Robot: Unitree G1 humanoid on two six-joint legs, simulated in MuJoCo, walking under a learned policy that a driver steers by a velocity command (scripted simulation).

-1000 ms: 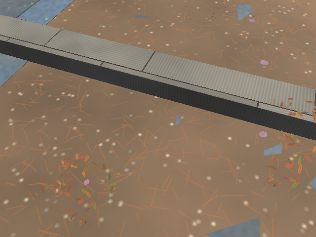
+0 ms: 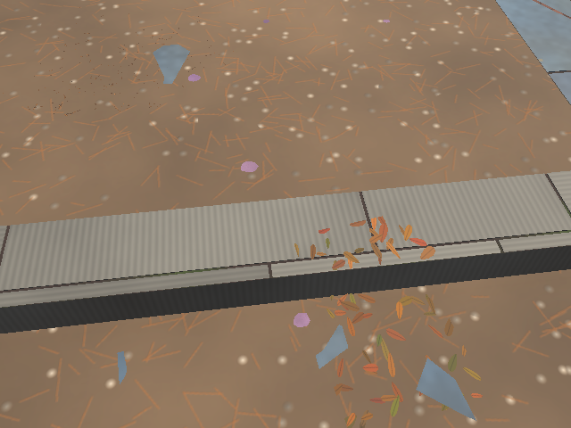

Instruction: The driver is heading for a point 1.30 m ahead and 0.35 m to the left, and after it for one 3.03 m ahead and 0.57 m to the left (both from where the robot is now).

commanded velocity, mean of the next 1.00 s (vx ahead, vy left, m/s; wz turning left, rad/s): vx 0.50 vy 0.00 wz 0.38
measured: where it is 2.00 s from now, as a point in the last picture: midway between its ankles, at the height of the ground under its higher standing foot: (184, 200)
